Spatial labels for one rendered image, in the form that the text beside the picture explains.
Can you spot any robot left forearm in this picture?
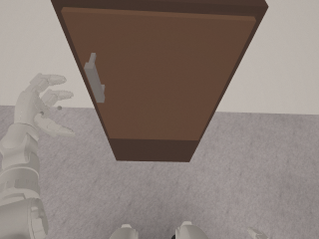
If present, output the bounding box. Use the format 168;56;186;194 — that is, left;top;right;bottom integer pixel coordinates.
0;122;41;206

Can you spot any robot left hand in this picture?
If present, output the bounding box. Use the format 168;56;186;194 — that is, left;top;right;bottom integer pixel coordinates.
14;73;76;137

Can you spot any left robot upper arm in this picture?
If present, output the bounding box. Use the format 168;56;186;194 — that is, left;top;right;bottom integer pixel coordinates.
0;197;49;239

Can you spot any left robot shin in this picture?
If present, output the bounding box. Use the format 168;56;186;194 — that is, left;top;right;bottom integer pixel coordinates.
122;224;132;228

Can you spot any robot right hand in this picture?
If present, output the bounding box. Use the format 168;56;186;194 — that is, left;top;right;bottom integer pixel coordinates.
247;226;269;239

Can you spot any left robot thigh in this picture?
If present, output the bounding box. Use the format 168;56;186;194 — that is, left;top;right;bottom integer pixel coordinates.
110;227;139;239

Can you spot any cupboard door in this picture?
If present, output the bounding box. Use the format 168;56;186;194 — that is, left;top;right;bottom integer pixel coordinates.
61;7;256;140

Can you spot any handle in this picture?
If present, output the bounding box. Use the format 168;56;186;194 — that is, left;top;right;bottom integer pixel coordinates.
84;53;105;103

